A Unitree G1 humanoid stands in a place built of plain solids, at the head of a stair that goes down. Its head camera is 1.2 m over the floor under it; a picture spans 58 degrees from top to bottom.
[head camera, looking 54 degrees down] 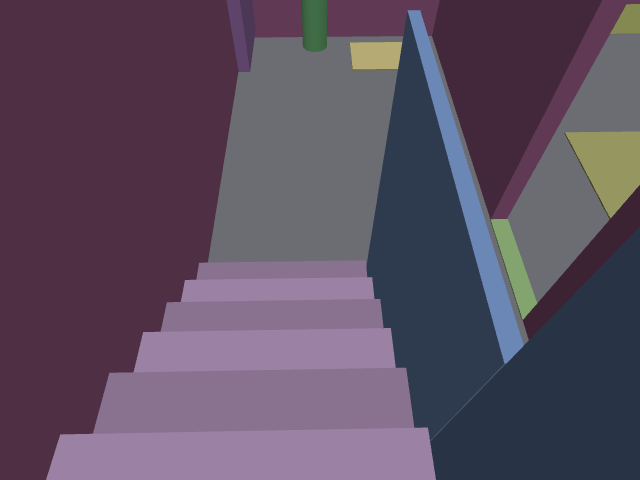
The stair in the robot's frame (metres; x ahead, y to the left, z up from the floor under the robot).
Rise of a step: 0.18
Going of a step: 0.22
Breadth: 0.96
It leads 1 degrees to the left of straight ahead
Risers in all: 6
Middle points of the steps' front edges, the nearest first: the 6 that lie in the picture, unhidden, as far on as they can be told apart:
0.26 0.20 0.00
0.48 0.20 -0.18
0.70 0.20 -0.35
0.92 0.21 -0.53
1.14 0.21 -0.71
1.36 0.21 -0.88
